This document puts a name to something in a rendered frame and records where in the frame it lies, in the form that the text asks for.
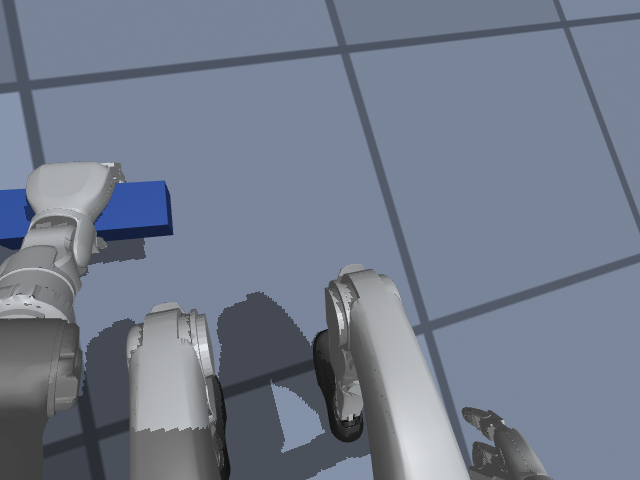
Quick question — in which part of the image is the carton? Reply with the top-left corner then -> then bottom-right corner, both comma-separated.
0,181 -> 173,250

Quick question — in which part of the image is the left robot hand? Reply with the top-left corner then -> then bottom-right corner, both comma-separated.
26,161 -> 126,254

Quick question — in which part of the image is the left robot arm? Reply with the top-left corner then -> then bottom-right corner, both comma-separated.
0,209 -> 95,480

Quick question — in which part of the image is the right robot hand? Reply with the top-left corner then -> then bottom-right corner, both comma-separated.
462,407 -> 548,480

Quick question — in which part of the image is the left robot foot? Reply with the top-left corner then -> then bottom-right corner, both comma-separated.
211,374 -> 230,480

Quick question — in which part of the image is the right robot foot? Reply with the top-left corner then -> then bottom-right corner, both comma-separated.
313,329 -> 363,443

